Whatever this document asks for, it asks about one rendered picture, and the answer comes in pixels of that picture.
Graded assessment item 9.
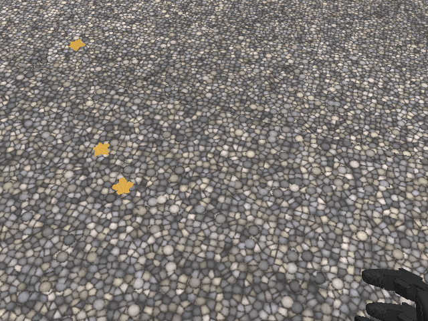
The right robot hand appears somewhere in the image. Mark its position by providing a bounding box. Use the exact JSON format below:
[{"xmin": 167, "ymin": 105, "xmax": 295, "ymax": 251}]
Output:
[{"xmin": 354, "ymin": 268, "xmax": 428, "ymax": 321}]

